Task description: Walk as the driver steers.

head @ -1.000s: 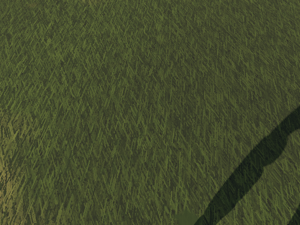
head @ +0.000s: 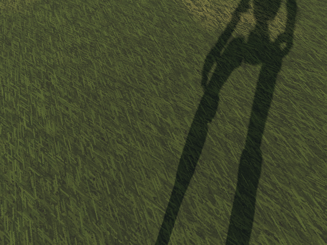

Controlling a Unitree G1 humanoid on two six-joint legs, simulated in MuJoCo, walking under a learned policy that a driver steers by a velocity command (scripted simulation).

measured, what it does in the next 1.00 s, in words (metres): walks ahead, turning left: left foot, then right foot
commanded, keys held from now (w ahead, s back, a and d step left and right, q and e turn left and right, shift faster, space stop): w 0.04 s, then w+q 0.96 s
